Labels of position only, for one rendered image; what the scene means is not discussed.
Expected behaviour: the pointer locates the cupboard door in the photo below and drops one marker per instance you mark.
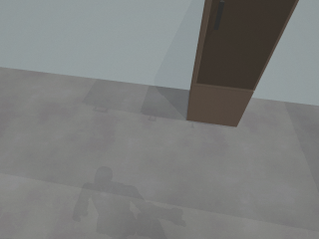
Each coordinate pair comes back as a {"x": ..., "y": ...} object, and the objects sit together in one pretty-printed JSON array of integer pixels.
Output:
[{"x": 235, "y": 54}]

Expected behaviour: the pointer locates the handle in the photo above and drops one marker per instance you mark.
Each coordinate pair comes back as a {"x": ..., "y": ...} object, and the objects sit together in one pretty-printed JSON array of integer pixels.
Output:
[{"x": 218, "y": 15}]

